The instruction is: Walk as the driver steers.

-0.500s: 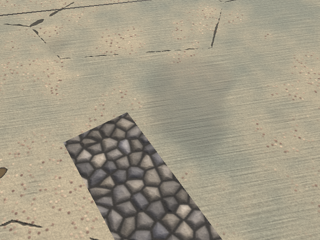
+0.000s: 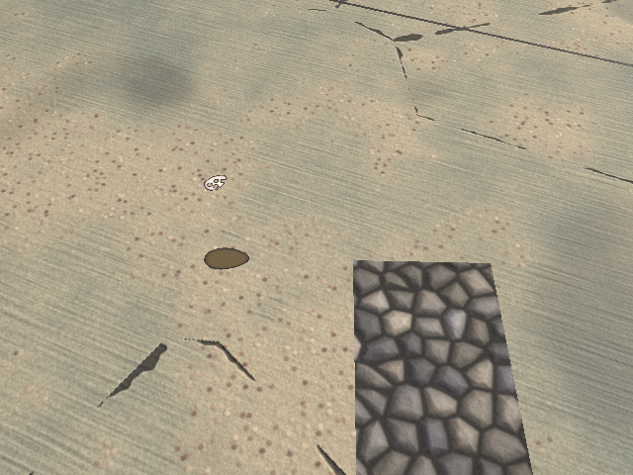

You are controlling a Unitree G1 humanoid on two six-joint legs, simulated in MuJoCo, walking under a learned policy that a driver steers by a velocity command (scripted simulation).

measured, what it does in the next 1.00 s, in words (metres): walks ahead, turning right: left foot, then right foot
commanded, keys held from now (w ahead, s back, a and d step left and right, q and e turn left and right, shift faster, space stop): w+shift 0.18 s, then w+e+shift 0.82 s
